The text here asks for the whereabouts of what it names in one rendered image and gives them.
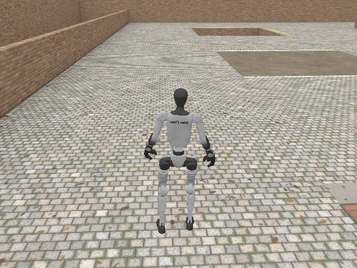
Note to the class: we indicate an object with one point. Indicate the robot left upper arm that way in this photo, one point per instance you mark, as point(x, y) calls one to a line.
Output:
point(158, 126)

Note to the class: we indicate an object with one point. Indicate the robot right hand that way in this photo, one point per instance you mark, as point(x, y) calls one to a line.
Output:
point(212, 159)

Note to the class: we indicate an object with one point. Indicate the left robot forearm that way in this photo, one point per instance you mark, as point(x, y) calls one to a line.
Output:
point(150, 144)

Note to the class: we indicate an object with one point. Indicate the robot right upper arm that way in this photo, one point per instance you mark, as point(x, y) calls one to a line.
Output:
point(200, 128)

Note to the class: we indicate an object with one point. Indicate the humanoid robot head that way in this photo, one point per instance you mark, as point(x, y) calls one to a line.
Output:
point(180, 96)

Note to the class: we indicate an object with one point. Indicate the robot left hand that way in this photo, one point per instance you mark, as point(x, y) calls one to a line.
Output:
point(151, 152)

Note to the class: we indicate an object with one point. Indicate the right robot forearm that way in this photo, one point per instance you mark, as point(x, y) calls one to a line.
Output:
point(208, 148)

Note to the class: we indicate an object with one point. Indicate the robot left foot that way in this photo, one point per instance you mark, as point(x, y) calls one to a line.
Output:
point(161, 229)

